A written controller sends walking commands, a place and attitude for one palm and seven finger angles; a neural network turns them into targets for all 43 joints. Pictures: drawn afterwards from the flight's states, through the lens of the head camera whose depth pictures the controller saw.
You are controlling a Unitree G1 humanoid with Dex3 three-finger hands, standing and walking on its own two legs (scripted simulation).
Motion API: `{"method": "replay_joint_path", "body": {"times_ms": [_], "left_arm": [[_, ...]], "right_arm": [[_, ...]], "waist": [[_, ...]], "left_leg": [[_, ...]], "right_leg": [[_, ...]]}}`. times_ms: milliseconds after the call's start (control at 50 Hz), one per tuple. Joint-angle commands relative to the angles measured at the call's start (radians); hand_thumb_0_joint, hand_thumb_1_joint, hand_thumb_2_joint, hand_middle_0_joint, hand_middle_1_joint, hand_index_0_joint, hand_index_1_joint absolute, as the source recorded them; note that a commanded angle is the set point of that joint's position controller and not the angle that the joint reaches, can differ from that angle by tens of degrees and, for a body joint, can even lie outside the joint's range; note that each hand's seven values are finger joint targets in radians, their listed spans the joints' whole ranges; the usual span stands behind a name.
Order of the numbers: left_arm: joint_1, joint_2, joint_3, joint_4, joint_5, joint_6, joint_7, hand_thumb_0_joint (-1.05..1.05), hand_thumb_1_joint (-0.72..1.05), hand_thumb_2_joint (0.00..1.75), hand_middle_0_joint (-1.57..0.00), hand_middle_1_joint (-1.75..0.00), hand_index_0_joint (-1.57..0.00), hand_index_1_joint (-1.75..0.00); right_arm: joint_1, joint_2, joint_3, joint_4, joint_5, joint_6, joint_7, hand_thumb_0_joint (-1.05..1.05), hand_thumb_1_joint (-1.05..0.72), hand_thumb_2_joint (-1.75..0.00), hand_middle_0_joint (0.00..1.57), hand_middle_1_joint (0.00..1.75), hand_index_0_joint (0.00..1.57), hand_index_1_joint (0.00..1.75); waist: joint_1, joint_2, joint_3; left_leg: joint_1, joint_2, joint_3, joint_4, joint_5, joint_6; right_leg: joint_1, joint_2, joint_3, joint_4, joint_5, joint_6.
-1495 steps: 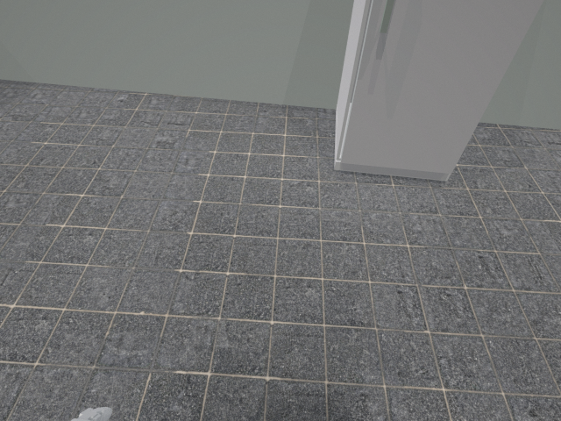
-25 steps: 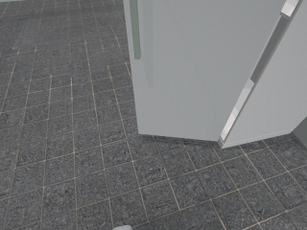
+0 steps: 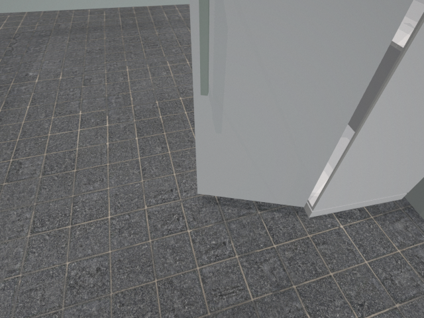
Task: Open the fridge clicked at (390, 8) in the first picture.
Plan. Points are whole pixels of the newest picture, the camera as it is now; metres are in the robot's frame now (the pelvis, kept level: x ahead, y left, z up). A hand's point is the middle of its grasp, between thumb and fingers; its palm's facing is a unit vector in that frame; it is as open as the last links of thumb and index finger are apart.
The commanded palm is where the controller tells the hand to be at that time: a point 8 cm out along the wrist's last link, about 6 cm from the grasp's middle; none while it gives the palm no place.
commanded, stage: let the arm hang, fingers relaxed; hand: left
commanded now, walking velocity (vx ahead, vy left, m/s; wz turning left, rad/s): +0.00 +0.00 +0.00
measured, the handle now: (205, 26) +0.81 +0.08 +0.20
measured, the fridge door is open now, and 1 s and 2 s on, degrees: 70 70 70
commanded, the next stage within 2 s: look to check the result in 0.30 s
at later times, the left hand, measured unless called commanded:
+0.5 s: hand out of the picture +0.09 +0.25 -0.16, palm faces -0.03 -0.95 -0.32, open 7.4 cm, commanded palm none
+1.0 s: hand out of the picture +0.12 +0.24 -0.16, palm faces -0.02 -0.94 -0.33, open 7.4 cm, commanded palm none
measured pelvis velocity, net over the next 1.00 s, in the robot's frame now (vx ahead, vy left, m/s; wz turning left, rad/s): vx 0.03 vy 0.00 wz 0.00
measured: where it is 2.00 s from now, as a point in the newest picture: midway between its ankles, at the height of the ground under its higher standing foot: outside the picture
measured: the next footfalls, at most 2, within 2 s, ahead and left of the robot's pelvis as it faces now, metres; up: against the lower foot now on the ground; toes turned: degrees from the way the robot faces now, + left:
none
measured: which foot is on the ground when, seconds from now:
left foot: down 0.00-1.00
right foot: down 0.00-1.00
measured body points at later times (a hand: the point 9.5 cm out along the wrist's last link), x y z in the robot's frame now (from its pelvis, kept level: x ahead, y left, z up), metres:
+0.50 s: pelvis +0.02 +0.00 +0.00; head +0.03 +0.01 +0.45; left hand +0.09 +0.30 -0.14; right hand +0.09 -0.29 -0.13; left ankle +0.00 +0.09 -0.75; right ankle +0.02 -0.12 -0.75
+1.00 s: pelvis +0.03 +0.00 +0.00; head +0.05 +0.00 +0.45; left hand +0.12 +0.29 -0.13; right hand +0.11 -0.29 -0.13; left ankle +0.00 +0.09 -0.75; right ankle +0.02 -0.12 -0.75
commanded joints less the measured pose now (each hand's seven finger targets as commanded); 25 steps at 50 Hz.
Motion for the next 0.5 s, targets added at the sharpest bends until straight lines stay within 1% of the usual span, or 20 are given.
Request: {"method": "replay_joint_path", "body": {"times_ms": [0,40,80,120,180,260,280,300,340,380,460,480], "left_arm": [[-0.03,0.182,0.033,-0.049,0.001,-0.019,0.004,0.0,0.9,0.9,-0.2,-0.3,-0.2,-0.3],[-0.044,0.192,0.032,-0.052,0.0,-0.021,0.003,0.0,0.9,0.9,-0.2,-0.3,-0.2,-0.3],[-0.05,0.2,0.032,-0.057,0.0,-0.022,0.003,0.0,0.9,0.9,-0.2,-0.3,-0.2,-0.3],[-0.059,0.207,0.031,-0.057,0.0,-0.021,0.003,0.0,0.9,0.9,-0.2,-0.3,-0.2,-0.3],[-0.063,0.219,0.03,-0.06,-0.001,-0.024,0.003,0.0,0.9,0.9,-0.2,-0.3,-0.2,-0.3],[-0.077,0.228,0.026,-0.057,-0.002,-0.024,0.003,0.0,0.9,0.9,-0.2,-0.3,-0.2,-0.3],[-0.073,0.231,0.027,-0.059,-0.001,-0.026,0.003,0.0,0.9,0.9,-0.2,-0.3,-0.2,-0.3],[-0.08,0.234,0.025,-0.058,-0.002,-0.026,0.003,0.0,0.9,0.9,-0.2,-0.3,-0.2,-0.3],[-0.079,0.235,0.025,-0.056,-0.003,-0.027,0.003,0.0,0.9,0.9,-0.2,-0.3,-0.2,-0.3],[-0.077,0.238,0.025,-0.057,-0.003,-0.028,0.004,0.0,0.9,0.9,-0.2,-0.3,-0.2,-0.3],[-0.08,0.236,0.023,-0.051,-0.004,-0.027,0.005,0.0,0.9,0.9,-0.2,-0.3,-0.2,-0.3],[-0.072,0.239,0.024,-0.051,-0.004,-0.03,0.005,0.0,0.9,0.9,-0.2,-0.3,-0.2,-0.3]], "right_arm": [[-0.042,-0.207,-0.036,-0.05,-0.002,-0.031,-0.013,0.0,-0.9,-0.9,0.2,0.3,0.2,0.3],[-0.055,-0.219,-0.035,-0.049,-0.002,-0.032,-0.012,0.0,-0.9,-0.9,0.2,0.3,0.2,0.3],[-0.06,-0.23,-0.035,-0.051,0.0,-0.033,-0.011,0.0,-0.9,-0.9,0.2,0.3,0.2,0.3],[-0.07,-0.237,-0.034,-0.05,-0.001,-0.035,-0.01,0.0,-0.9,-0.9,0.2,0.3,0.2,0.3],[-0.08,-0.251,-0.032,-0.053,0.002,-0.036,-0.009,0.0,-0.9,-0.9,0.2,0.3,0.2,0.3],[-0.095,-0.258,-0.029,-0.048,0.002,-0.033,-0.008,0.0,-0.9,-0.9,0.2,0.3,0.2,0.3],[-0.095,-0.263,-0.03,-0.052,0.004,-0.033,-0.008,0.0,-0.9,-0.9,0.2,0.3,0.2,0.3],[-0.096,-0.261,-0.029,-0.048,0.004,-0.033,-0.008,0.0,-0.9,-0.9,0.2,0.3,0.2,0.3],[-0.1,-0.265,-0.029,-0.048,0.004,-0.033,-0.008,0.0,-0.9,-0.9,0.2,0.3,0.2,0.3],[-0.104,-0.269,-0.028,-0.05,0.006,-0.032,-0.008,0.0,-0.9,-0.9,0.2,0.3,0.2,0.3],[-0.109,-0.268,-0.027,-0.047,0.004,-0.031,-0.008,0.0,-0.9,-0.9,0.2,0.3,0.2,0.3],[-0.106,-0.27,-0.027,-0.05,0.006,-0.031,-0.009,0.0,-0.9,-0.9,0.2,0.3,0.2,0.3]], "waist": [[0.0,0.018,-0.003],[-0.001,0.001,-0.001],[-0.002,0.001,-0.012],[-0.003,0.02,-0.021],[-0.004,-0.001,-0.049],[-0.009,0.007,-0.039],[-0.008,0.0,-0.052],[-0.011,-0.006,-0.05],[-0.012,0.01,-0.06],[-0.011,-0.006,-0.062],[-0.013,0.011,-0.055],[-0.012,0.003,-0.076]], "left_leg": [[-0.079,0.154,-0.15,-0.137,-0.032,0.003],[-0.069,0.153,-0.149,-0.136,-0.007,0.001],[-0.057,0.154,-0.146,-0.135,0.011,0.0],[-0.048,0.158,-0.149,-0.143,0.026,-0.002],[-0.02,0.156,-0.139,-0.127,0.085,-0.002],[-0.003,0.154,-0.137,-0.129,0.093,-0.006],[0.005,0.154,-0.133,-0.122,0.105,-0.004],[0.008,0.155,-0.132,-0.123,0.107,-0.005],[0.018,0.155,-0.129,-0.122,0.122,-0.007],[0.026,0.154,-0.126,-0.114,0.141,-0.006],[0.03,0.155,-0.128,-0.12,0.15,-0.009],[0.043,0.154,-0.125,-0.11,0.167,-0.008]], "right_leg": [[0.039,-0.102,0.098,-0.056,-0.016,-0.037],[0.037,-0.104,0.101,-0.058,-0.001,-0.036],[0.04,-0.104,0.1,-0.059,0.004,-0.035],[0.046,-0.108,0.097,-0.054,0.015,-0.033],[0.062,-0.113,0.097,-0.059,0.05,-0.033],[0.055,-0.116,0.103,-0.07,0.053,-0.032],[0.06,-0.118,0.102,-0.071,0.064,-0.033],[0.06,-0.121,0.101,-0.072,0.067,-0.032],[0.068,-0.123,0.104,-0.075,0.083,-0.033],[0.071,-0.123,0.099,-0.076,0.103,-0.033],[0.076,-0.126,0.099,-0.079,0.11,-0.034],[0.083,-0.127,0.101,-0.079,0.128,-0.035]]}}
